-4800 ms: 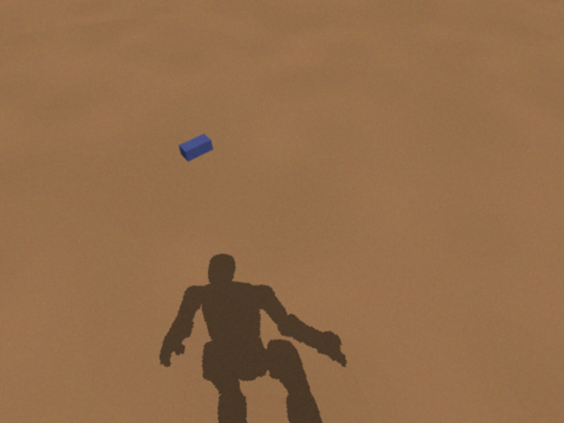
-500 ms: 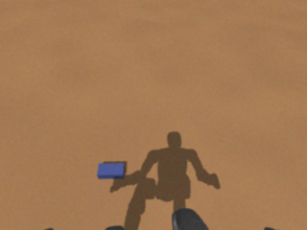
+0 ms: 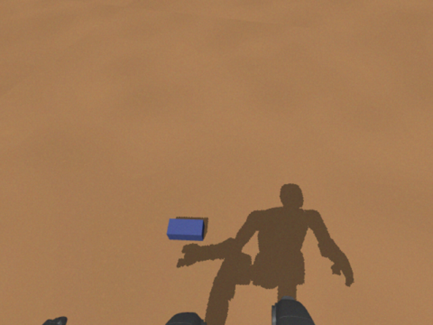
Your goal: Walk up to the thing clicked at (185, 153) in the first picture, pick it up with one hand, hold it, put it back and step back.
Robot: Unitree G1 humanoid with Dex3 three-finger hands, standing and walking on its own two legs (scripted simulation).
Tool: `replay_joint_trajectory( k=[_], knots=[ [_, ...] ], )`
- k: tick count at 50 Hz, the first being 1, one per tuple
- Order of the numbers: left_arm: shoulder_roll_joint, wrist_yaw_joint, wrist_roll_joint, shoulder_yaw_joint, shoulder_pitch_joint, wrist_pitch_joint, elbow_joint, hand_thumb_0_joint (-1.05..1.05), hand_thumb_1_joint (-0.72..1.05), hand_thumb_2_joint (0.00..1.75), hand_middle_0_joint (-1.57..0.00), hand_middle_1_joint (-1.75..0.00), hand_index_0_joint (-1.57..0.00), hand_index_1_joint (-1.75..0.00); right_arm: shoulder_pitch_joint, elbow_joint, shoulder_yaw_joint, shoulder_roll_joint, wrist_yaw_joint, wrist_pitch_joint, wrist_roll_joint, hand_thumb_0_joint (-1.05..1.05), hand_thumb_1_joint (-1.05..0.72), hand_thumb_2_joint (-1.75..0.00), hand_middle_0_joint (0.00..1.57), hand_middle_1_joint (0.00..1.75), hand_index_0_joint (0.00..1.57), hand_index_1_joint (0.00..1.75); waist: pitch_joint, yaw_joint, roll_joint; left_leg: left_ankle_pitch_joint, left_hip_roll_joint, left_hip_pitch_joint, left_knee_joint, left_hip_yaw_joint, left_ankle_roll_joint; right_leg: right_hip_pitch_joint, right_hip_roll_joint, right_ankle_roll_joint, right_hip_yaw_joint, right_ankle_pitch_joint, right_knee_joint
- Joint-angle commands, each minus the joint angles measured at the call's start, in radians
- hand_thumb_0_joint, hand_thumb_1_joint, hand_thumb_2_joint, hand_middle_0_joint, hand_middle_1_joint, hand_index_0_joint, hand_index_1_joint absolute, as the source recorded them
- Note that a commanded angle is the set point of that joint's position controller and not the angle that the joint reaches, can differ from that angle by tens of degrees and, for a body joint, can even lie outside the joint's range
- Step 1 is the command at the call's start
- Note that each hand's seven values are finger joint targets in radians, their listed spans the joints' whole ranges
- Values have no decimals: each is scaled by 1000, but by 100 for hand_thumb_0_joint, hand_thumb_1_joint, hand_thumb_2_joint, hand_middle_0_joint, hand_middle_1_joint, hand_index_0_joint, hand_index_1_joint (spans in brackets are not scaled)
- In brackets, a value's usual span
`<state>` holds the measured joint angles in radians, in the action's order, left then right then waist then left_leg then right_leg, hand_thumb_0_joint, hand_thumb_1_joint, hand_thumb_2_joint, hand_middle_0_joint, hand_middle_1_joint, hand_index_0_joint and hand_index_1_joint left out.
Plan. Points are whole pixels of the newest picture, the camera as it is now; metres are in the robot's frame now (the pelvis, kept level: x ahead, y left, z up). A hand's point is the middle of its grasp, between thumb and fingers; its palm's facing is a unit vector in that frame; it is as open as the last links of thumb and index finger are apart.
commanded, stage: walk up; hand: left
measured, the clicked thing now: (186, 229) +0.59 +0.22 -0.70
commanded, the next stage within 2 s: stand in 1.74 s
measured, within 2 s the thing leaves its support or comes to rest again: neither
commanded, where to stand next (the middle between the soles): +0.14 +0.03 m, yaw -4 degrees
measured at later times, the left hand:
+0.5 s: hand out of the picture +0.12 +0.29 -0.12, palm faces -0.09 -0.93 -0.37, open 7.4 cm
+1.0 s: hand (89, 316) +0.15 +0.29 -0.12, palm faces -0.12 -0.94 -0.33, open 7.4 cm
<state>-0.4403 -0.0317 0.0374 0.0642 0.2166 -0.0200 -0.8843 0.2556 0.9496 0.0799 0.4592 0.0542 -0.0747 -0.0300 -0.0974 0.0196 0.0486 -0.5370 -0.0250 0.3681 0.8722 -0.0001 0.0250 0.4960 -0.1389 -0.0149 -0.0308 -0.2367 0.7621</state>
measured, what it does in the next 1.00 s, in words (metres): steps on the spot: right foot, then left foot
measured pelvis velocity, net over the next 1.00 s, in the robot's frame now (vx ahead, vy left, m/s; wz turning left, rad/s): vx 0.04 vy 0.04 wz -0.08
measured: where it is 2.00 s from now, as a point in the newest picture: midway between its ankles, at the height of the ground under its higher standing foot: outside the picture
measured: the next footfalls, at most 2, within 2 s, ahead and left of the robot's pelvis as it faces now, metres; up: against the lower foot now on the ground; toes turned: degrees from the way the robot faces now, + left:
right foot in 0.36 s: +0.08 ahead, -0.09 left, +0.00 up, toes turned -5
left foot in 0.58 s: +0.12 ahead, +0.17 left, +0.00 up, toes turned -2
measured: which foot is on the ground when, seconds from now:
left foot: down 0.00-0.42, up 0.44-0.56, down 0.58-1.00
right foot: down 0.00-0.04, up 0.06-0.34, down 0.36-1.00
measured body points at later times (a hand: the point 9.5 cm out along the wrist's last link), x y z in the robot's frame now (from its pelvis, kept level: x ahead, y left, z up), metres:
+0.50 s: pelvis +0.04 +0.03 +0.02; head +0.07 +0.03 +0.47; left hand +0.12 +0.34 -0.10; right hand +0.10 -0.29 -0.10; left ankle +0.03 +0.15 -0.68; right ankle +0.04 -0.09 -0.70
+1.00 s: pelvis +0.04 +0.04 +0.04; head +0.06 +0.04 +0.49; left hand +0.16 +0.34 -0.09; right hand +0.11 -0.28 -0.08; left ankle +0.08 +0.17 -0.70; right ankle +0.04 -0.09 -0.70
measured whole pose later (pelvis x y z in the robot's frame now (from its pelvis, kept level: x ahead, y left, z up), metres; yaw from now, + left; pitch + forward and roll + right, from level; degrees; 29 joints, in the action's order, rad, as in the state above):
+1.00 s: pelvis +0.04 +0.04 +0.04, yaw -5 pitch -2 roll +0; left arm -0.38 0.03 0.00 0.00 0.10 0.01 -1.07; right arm 0.08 1.09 0.00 0.38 0.00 0.03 0.00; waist -0.09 0.00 -0.01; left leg -0.23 -0.04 0.22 0.49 -0.04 -0.01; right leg 0.21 -0.02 -0.02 0.01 -0.25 0.50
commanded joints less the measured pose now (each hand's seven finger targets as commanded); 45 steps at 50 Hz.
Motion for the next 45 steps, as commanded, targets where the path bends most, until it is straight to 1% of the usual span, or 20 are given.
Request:
replay_joint_trajectory(
  k=[1,2,3,4,6,7,12,14,18,19,20,21,22,24,27,29,31,32,36,45],
  knots=[
    [-185,-21,-7,47,-67,9,72,0,90,90,-20,-30,-20,-30,226,9,77,215,-20,40,-21,0,-90,-90,20,30,20,30,94,-114,96,-65,-32,-293,-434,132,46,267,24,68,41,-507,89],
    [-119,-27,-22,25,-65,9,84,0,90,90,-20,-30,-20,-30,140,-48,86,306,-29,47,-30,0,-90,-90,20,30,20,30,29,-93,307,-383,-259,-146,-633,558,119,382,163,21,-30,-412,334],
    [-224,-34,-14,50,-111,2,64,0,90,90,-20,-30,-20,-30,34,-80,88,349,-30,52,-19,0,-90,-90,20,30,20,30,-54,-99,169,-504,-345,63,-700,683,212,301,112,34,124,-349,321],
    [-246,-27,-19,54,-121,-6,40,0,90,90,-20,-30,-20,-30,-60,-103,75,317,-35,60,-15,0,-90,-90,20,30,20,30,-124,-55,93,-454,-350,201,-682,630,233,173,81,37,106,-291,340],
    [-187,-4,-34,42,-12,-7,-26,0,90,90,-20,-30,-20,-30,-117,-112,44,218,-51,83,-19,0,-90,-90,20,30,20,30,-79,-4,4,-112,-177,89,-554,341,139,132,106,31,131,-165,326],
    [-175,3,-32,38,38,-5,-46,0,90,90,-20,-30,-20,-30,-93,-102,42,215,-56,93,-7,0,-90,-90,20,30,20,30,-48,2,23,-80,-171,13,-535,299,125,133,107,34,109,-131,300],
    [-184,24,-20,32,-22,-17,-31,0,90,90,-20,-30,-20,-30,-16,-71,45,226,-54,112,-7,0,-90,-90,20,30,20,30,-13,-53,120,-34,-229,-127,-530,301,189,68,92,18,58,-186,77],
    [-180,28,-14,28,-34,-27,-26,0,90,90,-20,-30,-20,-30,3,-69,43,227,-54,113,-3,0,-90,-90,20,30,20,30,21,-62,101,148,-251,-152,-469,290,210,-14,107,24,39,-224,-15],
    [-169,13,-16,25,56,-56,-52,0,90,90,-20,-30,-20,-30,-33,-80,7,155,-59,116,31,0,-90,-90,20,30,20,30,147,15,8,722,-152,-142,-168,96,100,-343,104,75,76,93,-344],
    [-236,7,-11,40,99,-61,-57,0,90,90,-20,-30,-20,-30,-31,-101,-6,122,-63,123,45,0,-90,-90,20,30,20,30,215,24,-130,650,-71,-22,-6,33,40,-484,-22,142,286,326,-326],
    [-259,6,-25,43,85,-57,-55,0,90,90,-20,-30,-20,-30,-55,-110,-13,103,-65,124,43,0,-90,-90,20,30,20,30,196,29,-178,337,21,126,33,-30,8,-539,-140,249,460,339,-316],
    [-281,12,-31,41,53,-51,-41,0,90,90,-20,-30,-20,-30,-51,-95,-2,127,-77,119,30,0,-90,-90,20,30,20,30,152,12,-210,-31,5,108,0,-1,5,-462,-234,326,527,416,-289],
    [-256,15,-34,38,56,-46,-37,0,90,90,-20,-30,-20,-30,-66,-86,2,139,-79,126,25,0,-90,-90,20,30,20,30,121,9,-178,-69,-6,98,-21,26,12,-420,-231,327,482,463,-286],
    [-210,12,-34,22,21,-39,-27,0,90,90,-20,-30,-20,-30,-77,-71,-1,133,-71,129,28,0,-90,-90,20,30,20,30,107,0,-161,-48,-11,79,-90,8,15,-423,-130,249,306,492,-269],
    [-181,12,-34,2,-103,-27,-1,0,90,90,-20,-30,-20,-30,15,-12,0,114,-71,140,36,0,-90,-90,20,30,20,30,141,-67,-175,437,0,-205,-359,-26,5,-220,-20,143,153,500,-163],
    [-140,17,-47,-8,-131,-10,17,0,90,90,-20,-30,-20,-30,31,4,18,174,-86,145,24,0,-90,-90,20,30,20,30,171,-76,-72,654,-134,-326,-392,153,63,-76,75,62,84,258,-17],
    [-156,18,-47,4,-80,21,-7,0,90,90,-20,-30,-20,-30,-85,-24,26,246,-90,145,32,0,-90,-90,20,30,20,30,110,-31,14,491,-357,-102,-500,364,216,-160,112,31,55,-240,46],
    [-156,19,-42,4,-44,22,-33,0,90,90,-20,-30,-20,-30,-165,-33,24,242,-86,144,27,0,-90,-90,20,30,20,30,77,4,25,418,-347,-30,-493,360,216,-226,88,36,73,-240,11],
    [-158,35,-34,7,-66,1,-70,0,90,90,-20,-30,-20,-30,-194,-13,-13,165,-82,138,28,0,-90,-90,20,30,20,30,90,6,22,450,-139,-46,-381,110,35,-305,53,70,135,162,-237],
    [-155,45,-33,-14,-165,7,-112,0,90,90,-20,-30,-20,-30,-227,59,-28,149,-72,138,27,0,-90,-90,20,30,20,30,136,-15,-28,336,-128,-154,-501,102,18,-313,41,59,131,74,-331]
  ],
)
